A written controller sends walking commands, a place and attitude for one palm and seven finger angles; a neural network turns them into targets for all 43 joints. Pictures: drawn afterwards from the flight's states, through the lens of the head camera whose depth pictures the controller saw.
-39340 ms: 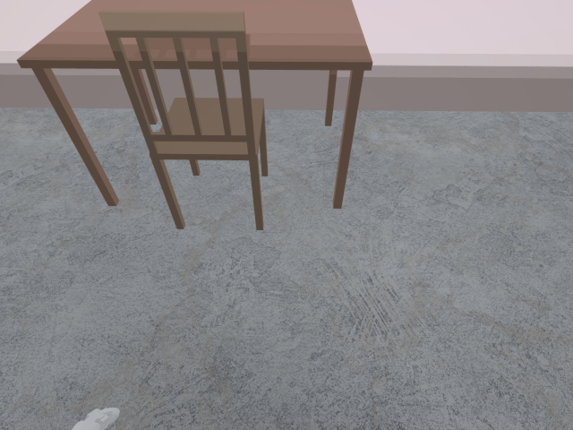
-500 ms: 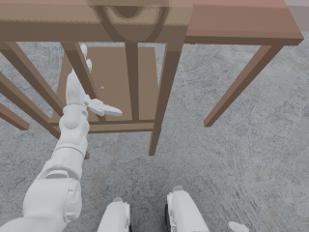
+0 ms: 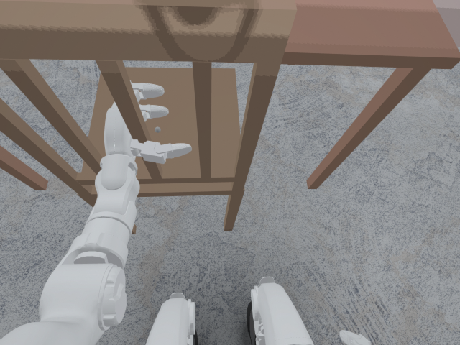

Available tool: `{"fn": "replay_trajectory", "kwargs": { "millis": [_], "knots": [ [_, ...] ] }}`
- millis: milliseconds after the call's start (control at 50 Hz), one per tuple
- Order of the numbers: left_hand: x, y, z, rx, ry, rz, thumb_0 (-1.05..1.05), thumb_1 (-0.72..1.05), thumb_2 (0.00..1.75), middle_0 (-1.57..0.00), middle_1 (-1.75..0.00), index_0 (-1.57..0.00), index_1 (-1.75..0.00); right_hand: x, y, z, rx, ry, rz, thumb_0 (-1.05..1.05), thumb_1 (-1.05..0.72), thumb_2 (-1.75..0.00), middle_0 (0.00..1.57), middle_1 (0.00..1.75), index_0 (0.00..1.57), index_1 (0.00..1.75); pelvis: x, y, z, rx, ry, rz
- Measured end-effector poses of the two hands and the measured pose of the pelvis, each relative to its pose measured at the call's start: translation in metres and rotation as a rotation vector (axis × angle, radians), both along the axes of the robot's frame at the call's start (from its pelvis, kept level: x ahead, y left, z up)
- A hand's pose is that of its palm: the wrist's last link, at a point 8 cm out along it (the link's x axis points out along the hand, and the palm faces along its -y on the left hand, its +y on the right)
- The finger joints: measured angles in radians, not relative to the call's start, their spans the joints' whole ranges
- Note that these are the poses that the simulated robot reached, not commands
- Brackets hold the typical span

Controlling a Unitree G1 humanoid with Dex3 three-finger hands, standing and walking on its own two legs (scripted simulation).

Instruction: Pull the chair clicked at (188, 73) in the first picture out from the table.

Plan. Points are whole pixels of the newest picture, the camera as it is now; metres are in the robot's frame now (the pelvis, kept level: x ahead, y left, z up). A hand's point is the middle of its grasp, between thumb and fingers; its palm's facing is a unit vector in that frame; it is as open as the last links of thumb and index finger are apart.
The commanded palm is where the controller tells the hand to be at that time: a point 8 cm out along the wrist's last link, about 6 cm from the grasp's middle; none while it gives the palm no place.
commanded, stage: hook a spindle and tug to test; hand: left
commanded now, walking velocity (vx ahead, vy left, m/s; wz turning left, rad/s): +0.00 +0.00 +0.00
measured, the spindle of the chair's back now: (140, 134) +0.46 +0.13 +0.04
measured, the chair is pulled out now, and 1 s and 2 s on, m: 0.04 0.04 0.04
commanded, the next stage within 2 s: open the thumb and straighten the fingers in 0.92 s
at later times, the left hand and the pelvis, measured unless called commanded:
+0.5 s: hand (157, 132) +0.47 +0.11 +0.03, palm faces -0.01 -1.00 +0.00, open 8.0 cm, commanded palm +0.43 +0.15 +0.03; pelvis -0.01 +0.00 +0.00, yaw +0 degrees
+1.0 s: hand (156, 153) +0.43 +0.10 +0.03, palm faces -0.05 -1.00 -0.02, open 5.2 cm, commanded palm +0.41 +0.16 +0.02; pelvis +0.03 +0.00 +0.02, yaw +0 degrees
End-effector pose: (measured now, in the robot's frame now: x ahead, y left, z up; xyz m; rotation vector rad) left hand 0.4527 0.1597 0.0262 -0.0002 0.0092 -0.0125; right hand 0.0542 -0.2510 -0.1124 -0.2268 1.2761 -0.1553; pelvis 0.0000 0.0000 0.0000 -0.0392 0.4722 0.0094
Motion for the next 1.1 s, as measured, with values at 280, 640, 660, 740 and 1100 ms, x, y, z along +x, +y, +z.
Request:
{"fn": "replay_trajectory", "kwargs": {
  "millis": [280, 640, 660, 740, 1100],
  "knots": [
    [0.000, 0.000, 0.000, 0.005, 0.000, 0.004, -0.01, -0.14, 0.76, -0.49, -1.43, -0.49, -1.44, -0.003, -0.004, -0.002, -0.009, 0.000, 0.011, 0.00, -0.91, -0.90, 0.20, 0.30, 0.21, 0.30, -0.006, -0.003, -0.004, 0.000, -0.003, 0.007],
    [-0.010, 0.000, 0.001, 0.004, 0.009, -0.002, 0.01, 0.25, 0.89, -0.50, -1.45, -0.50, -1.45, 0.002, -0.001, 0.007, 0.010, -0.028, -0.019, 0.00, -0.91, -0.90, 0.20, 0.30, 0.21, 0.30, 0.003, -0.001, 0.005, 0.003, -0.011, -0.012],
    [-0.010, 0.000, 0.001, 0.004, 0.009, -0.003, 0.01, 0.25, 0.89, -0.50, -1.45, -0.50, -1.45, 0.004, -0.001, 0.008, 0.010, -0.031, -0.019, 0.00, -0.91, -0.90, 0.20, 0.30, 0.21, 0.30, 0.004, -0.001, 0.005, 0.003, -0.011, -0.013],
    [-0.011, 0.000, 0.001, 0.003, 0.011, -0.004, 0.02, 0.26, 0.89, -0.50, -1.45, -0.50, -1.45, 0.014, 0.000, 0.011, 0.015, -0.045, -0.024, 0.00, -0.91, -0.90, 0.20, 0.30, 0.21, 0.30, 0.011, 0.000, 0.008, 0.002, -0.007, -0.017],
    [-0.044, 0.002, 0.000, 0.043, 0.013, -0.056, 0.00, 0.69, 0.85, -0.48, -1.45, -0.47, -1.45, 0.087, 0.011, 0.016, 0.038, -0.144, 0.057, 0.00, -0.91, -0.90, 0.20, 0.30, 0.21, 0.30, 0.033, 0.000, 0.015, -0.002, -0.015, 0.011]
  ]
}}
